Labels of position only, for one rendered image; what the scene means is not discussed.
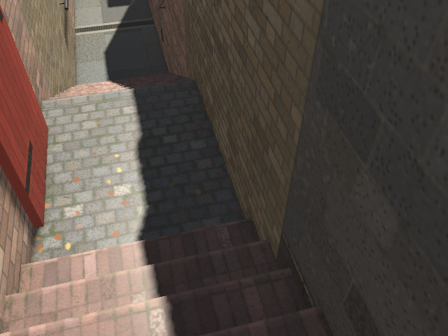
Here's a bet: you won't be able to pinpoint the stairs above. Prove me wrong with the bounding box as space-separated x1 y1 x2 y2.
0 218 333 336
49 72 190 100

